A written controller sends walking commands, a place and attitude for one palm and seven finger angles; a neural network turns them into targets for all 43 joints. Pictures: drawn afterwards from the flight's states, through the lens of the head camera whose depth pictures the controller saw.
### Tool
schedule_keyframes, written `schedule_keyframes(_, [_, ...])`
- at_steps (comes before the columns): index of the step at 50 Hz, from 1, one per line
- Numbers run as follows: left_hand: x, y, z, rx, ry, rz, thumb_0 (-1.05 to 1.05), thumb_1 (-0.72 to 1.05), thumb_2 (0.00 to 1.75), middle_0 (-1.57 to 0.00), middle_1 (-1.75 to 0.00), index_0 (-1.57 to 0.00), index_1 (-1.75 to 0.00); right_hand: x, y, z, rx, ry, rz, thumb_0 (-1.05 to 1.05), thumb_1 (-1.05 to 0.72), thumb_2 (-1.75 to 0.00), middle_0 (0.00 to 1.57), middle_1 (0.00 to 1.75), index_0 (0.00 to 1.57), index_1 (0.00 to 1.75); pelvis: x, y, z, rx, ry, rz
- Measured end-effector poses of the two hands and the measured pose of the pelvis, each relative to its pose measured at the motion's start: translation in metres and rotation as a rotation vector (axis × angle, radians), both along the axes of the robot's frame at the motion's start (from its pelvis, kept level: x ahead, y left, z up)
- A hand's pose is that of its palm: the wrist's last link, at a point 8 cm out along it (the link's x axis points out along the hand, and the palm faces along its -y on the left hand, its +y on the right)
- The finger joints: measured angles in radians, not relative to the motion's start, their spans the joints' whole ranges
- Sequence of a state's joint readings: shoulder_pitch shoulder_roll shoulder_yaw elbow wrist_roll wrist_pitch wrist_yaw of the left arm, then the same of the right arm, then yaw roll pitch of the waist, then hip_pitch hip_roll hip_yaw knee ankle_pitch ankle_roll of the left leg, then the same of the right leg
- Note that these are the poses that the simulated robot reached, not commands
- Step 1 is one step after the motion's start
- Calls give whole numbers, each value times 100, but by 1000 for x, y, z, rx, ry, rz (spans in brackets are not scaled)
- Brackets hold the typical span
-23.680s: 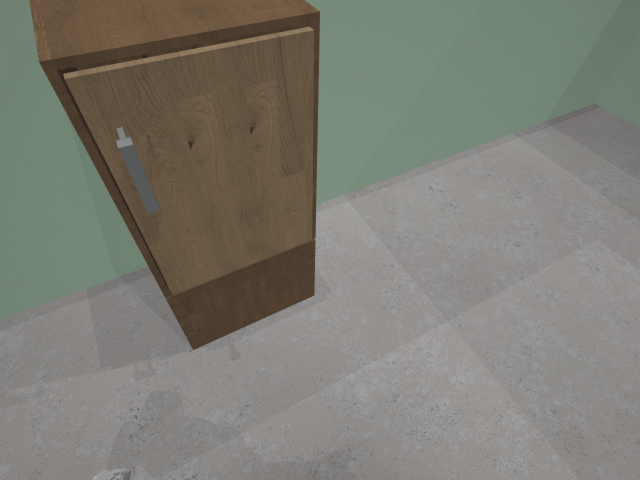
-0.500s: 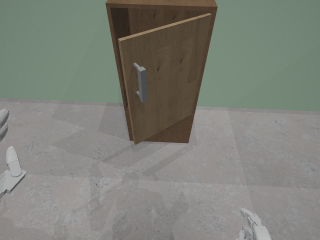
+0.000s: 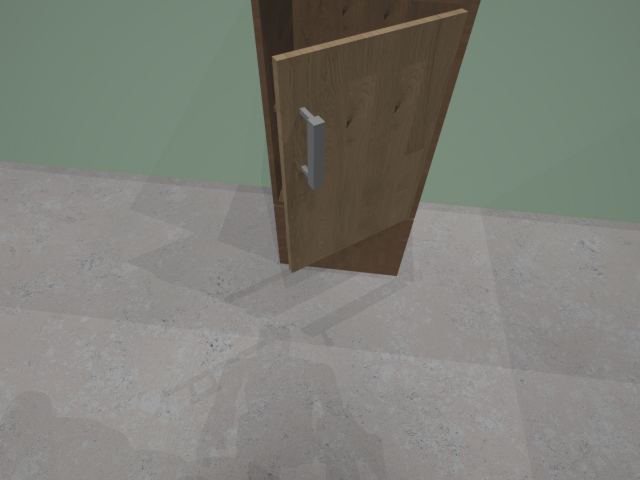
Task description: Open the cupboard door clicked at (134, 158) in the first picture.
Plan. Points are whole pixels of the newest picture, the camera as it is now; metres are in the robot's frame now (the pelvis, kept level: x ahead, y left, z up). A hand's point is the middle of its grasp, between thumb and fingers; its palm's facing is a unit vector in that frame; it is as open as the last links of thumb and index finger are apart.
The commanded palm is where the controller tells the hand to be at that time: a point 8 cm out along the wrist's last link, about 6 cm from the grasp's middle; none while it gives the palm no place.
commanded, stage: let the arm hang, fingers relaxed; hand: left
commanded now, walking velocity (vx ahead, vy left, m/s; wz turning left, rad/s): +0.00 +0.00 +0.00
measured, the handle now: (310, 149) +0.67 +0.06 +0.01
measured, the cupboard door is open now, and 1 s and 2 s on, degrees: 38 38 38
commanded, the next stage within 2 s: look to check the result in 0.62 s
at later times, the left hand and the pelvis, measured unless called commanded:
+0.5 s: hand out of the picture +0.03 +0.21 -0.17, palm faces -0.01 -0.97 -0.23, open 7.4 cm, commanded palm none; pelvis +0.01 +0.03 +0.00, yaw -1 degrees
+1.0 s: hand out of the picture +0.07 +0.24 -0.16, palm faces -0.02 -0.96 -0.28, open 7.4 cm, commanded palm none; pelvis +0.02 +0.02 +0.01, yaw -1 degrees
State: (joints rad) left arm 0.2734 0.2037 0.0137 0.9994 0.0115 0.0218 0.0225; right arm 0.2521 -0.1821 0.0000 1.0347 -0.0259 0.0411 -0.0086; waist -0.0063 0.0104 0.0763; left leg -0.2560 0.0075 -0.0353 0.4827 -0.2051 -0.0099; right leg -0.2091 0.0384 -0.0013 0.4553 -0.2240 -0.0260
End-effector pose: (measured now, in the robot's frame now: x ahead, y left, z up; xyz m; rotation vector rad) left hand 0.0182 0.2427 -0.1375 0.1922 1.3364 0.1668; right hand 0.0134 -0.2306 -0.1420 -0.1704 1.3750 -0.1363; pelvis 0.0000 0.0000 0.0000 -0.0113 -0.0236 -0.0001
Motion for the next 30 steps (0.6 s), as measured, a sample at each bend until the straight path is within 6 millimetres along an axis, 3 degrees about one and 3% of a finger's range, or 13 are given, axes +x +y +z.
schedule_keyframes(5, [-16,16,5,26,62,11,0,93,89,-20,-30,-20,-30,-18,11,-3,15,42,-20,1,-91,-90,20,30,20,30,0,9,3,4,0,-4])
schedule_keyframes(11, [-17,24,6,32,72,13,0,91,89,-20,-30,-20,-30,-24,23,-5,27,57,-31,1,-91,-90,20,30,20,30,0,17,4,9,-1,-8])
schedule_keyframes(30, [16,20,2,-6,14,-21,0,90,89,-20,-30,-20,-30,7,23,0,1,-20,-32,1,-91,-90,20,30,20,30,7,27,5,16,-4,-18])
